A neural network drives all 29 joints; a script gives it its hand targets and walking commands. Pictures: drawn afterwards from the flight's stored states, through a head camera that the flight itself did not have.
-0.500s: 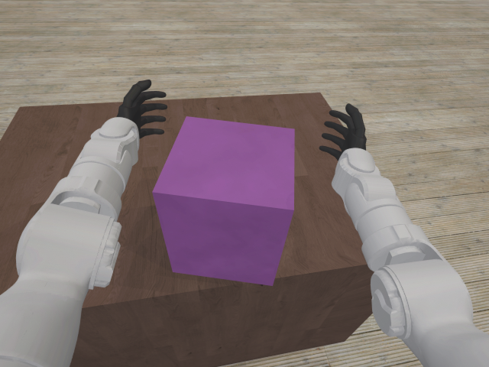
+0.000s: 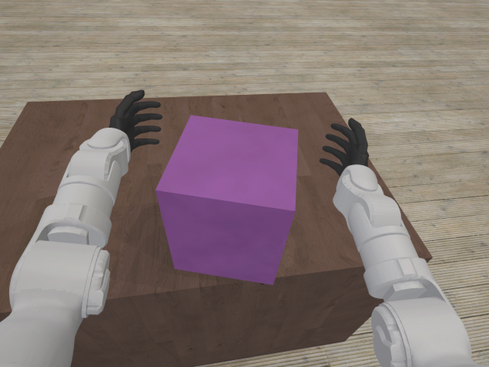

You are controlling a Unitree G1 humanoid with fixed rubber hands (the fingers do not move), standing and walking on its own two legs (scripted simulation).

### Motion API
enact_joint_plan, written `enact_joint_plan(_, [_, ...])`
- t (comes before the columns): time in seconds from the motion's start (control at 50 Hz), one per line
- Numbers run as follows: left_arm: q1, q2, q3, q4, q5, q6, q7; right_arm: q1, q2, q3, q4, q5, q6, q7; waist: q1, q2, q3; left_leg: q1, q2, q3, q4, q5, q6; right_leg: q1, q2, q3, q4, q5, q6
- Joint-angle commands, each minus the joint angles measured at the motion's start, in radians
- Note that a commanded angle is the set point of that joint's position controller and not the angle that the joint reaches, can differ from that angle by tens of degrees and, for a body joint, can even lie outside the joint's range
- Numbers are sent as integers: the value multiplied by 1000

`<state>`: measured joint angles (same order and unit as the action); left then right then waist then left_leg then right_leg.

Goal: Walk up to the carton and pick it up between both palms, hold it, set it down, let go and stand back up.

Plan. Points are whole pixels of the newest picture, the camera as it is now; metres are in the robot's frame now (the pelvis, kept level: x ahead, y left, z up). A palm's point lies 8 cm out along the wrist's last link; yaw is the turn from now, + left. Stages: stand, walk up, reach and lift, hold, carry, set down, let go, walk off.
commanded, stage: set down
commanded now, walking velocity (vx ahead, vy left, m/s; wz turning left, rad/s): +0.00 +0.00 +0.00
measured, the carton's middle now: (233, 202) +0.44 -0.02 +0.01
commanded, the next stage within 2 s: none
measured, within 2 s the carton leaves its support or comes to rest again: neither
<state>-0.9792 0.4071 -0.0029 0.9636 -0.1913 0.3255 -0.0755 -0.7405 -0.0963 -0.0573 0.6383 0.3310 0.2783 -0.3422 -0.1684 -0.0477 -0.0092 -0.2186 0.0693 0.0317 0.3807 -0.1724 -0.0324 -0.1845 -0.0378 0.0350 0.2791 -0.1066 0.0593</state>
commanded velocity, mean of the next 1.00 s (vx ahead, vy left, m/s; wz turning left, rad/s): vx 0.00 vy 0.00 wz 0.00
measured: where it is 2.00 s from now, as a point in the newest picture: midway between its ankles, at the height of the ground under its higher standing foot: outside the picture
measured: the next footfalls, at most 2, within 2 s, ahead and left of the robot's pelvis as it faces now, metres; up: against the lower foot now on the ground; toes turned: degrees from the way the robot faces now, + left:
none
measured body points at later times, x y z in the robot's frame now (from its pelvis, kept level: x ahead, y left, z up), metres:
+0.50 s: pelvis +0.00 +0.00 +0.00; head +0.01 +0.02 +0.45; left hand +0.41 +0.19 +0.11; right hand +0.33 -0.20 +0.11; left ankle +0.02 +0.14 -0.75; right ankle +0.03 -0.16 -0.75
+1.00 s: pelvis +0.02 +0.00 +0.00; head +0.03 +0.01 +0.45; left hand +0.34 +0.22 +0.08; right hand +0.28 -0.20 +0.07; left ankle +0.02 +0.14 -0.75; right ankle +0.03 -0.16 -0.75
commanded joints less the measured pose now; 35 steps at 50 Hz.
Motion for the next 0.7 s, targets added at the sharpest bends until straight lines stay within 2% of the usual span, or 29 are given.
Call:
enact_joint_plan(0.0, [-393, 146, 47, -262, 5, -13, 0, -354, -100, -29, -239, -8, -20, -2, 10, 135, -439, 205, -96, 54, -23, 148, 12, 149, 94, -90, 26, 282, -34])
enact_joint_plan(0.18, [-201, 155, 80, -477, -6, 29, -14, -168, -90, -22, -440, -12, -7, -15, 42, 117, -417, 216, -91, 62, -18, 172, 14, 165, 92, -89, 33, 282, -27])
enact_joint_plan(0.4, [36, 153, 88, -688, -31, 60, -37, 73, -67, -11, -607, -29, 17, -15, 70, 118, -317, 213, -79, 58, -38, 128, 14, 169, 81, -81, 19, 209, -29])
enact_joint_plan(0.68, [332, 144, 100, -882, -58, 45, -54, 369, -39, 2, -804, -76, 23, -12, 109, 109, -218, 198, -66, 55, -64, 110, 10, 207, 63, -58, 3, 167, -39])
